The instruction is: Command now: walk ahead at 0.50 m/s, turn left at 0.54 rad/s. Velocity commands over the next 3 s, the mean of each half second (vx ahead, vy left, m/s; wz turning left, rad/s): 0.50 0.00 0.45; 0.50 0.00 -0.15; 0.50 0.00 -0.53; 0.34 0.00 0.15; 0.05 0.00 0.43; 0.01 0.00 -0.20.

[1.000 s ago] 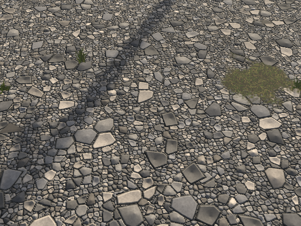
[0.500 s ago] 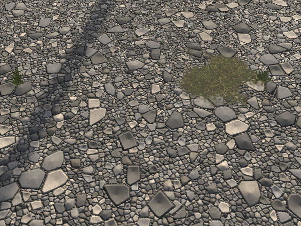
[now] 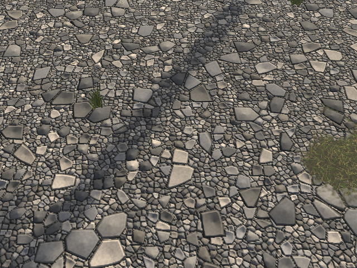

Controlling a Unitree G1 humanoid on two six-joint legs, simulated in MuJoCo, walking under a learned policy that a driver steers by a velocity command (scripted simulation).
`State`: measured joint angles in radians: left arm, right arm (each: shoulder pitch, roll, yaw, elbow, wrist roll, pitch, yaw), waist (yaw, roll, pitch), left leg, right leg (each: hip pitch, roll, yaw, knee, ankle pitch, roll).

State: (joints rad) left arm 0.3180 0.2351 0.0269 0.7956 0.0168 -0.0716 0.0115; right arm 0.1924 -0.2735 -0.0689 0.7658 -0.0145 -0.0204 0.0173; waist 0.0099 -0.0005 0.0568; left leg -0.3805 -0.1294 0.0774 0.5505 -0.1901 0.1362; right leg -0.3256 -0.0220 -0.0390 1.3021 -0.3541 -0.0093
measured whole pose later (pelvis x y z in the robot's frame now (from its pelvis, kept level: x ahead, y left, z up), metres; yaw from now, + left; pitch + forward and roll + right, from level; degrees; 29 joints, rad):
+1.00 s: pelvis +0.54 +0.04 +0.01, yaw +6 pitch +1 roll -1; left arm 0.41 0.26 0.05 0.89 0.01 -0.04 -0.01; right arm 0.11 -0.23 -0.01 0.75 -0.04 -0.08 0.00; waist 0.05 -0.02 0.03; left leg -0.35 0.00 0.07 0.52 -0.18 0.05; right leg -0.31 0.03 0.02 1.04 -0.40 -0.08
